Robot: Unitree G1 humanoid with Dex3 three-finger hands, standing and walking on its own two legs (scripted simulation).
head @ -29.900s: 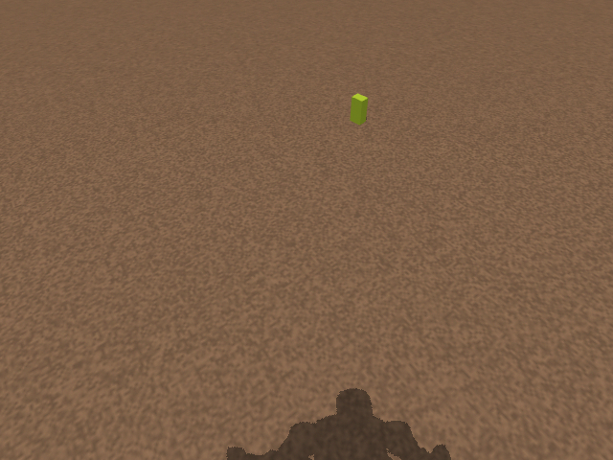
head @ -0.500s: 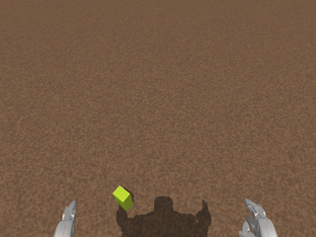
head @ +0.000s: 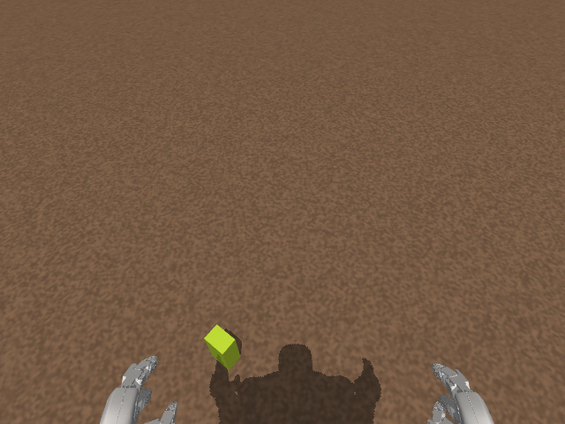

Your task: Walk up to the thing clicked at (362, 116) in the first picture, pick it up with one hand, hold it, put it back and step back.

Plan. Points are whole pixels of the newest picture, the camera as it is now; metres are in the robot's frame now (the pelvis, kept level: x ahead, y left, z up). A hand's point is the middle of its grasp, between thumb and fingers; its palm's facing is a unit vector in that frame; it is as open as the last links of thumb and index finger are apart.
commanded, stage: stand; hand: left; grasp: from the side
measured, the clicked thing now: (223, 348) +0.47 +0.22 -0.65
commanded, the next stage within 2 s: none
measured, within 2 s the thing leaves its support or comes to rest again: neither
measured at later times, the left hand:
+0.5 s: hand out of the picture +0.07 +0.25 -0.11, palm faces +0.00 -0.94 -0.33, open 7.4 cm
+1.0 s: hand out of the picture +0.04 +0.26 -0.11, palm faces -0.01 -0.94 -0.35, open 7.4 cm
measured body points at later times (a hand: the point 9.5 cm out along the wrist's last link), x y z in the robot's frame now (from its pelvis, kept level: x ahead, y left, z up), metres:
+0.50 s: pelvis +0.00 +0.02 +0.04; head +0.00 +0.02 +0.49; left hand +0.07 +0.30 -0.09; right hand +0.07 -0.27 -0.09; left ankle +0.01 +0.12 -0.70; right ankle +0.00 -0.12 -0.70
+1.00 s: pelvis +0.00 +0.01 +0.05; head +0.00 +0.01 +0.50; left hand +0.04 +0.31 -0.08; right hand +0.06 -0.28 -0.09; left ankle +0.01 +0.12 -0.70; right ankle +0.00 -0.12 -0.70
